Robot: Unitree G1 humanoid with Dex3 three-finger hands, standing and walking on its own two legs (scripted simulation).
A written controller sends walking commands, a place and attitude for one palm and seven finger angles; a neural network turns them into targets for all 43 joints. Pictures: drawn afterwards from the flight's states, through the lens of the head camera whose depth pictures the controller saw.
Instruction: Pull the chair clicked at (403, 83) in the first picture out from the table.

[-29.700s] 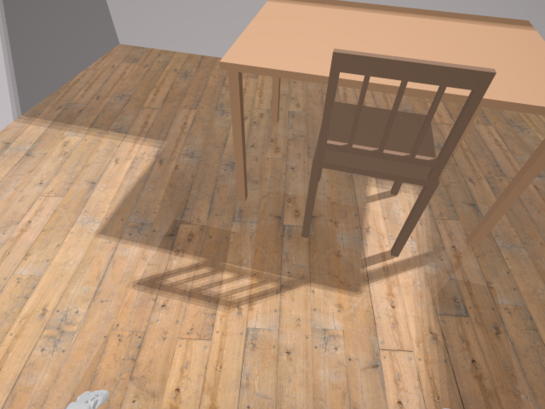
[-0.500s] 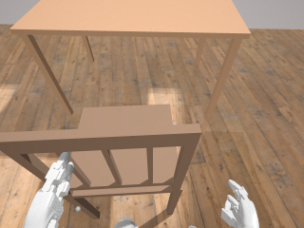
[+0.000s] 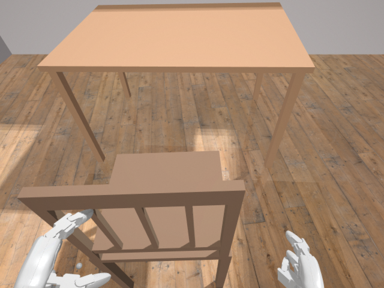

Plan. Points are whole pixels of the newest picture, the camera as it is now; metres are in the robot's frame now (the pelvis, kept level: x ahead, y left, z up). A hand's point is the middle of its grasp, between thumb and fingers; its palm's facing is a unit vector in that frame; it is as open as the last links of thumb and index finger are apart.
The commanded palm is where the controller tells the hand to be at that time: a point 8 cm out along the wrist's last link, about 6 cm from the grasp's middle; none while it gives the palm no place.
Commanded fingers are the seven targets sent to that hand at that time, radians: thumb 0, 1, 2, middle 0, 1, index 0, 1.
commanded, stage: draw the hand back to the body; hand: left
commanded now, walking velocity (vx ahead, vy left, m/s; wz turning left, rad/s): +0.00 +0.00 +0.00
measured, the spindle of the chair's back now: (148, 227) +0.27 +0.15 -0.08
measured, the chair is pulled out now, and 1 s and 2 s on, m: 0.56 0.56 0.56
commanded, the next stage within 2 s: step back with the hand held close in 0.70 s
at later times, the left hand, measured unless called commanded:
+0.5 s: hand (48, 192) +0.22 +0.26 +0.15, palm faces +0.43 -0.79 -0.44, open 7.7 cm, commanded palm +0.16 +0.30 +0.19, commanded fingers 0.00 0.90 0.90 -0.20 -0.30 -0.20 -0.30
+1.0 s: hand (33, 190) +0.21 +0.27 +0.17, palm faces +0.36 -0.79 -0.49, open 7.4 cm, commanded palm +0.15 +0.32 +0.19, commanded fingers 0.00 0.90 0.90 -0.20 -0.30 -0.20 -0.30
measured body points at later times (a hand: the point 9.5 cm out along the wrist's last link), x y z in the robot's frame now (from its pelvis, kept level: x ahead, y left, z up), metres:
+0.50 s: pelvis +0.02 -0.01 +0.01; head +0.01 -0.04 +0.46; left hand +0.19 +0.30 +0.18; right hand +0.22 -0.23 -0.07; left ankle +0.00 +0.15 -0.72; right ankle -0.02 -0.12 -0.72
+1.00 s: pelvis +0.00 +0.02 +0.02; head +0.03 +0.00 +0.47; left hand +0.19 +0.31 +0.20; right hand +0.18 -0.20 -0.08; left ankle +0.00 +0.15 -0.72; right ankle -0.02 -0.12 -0.72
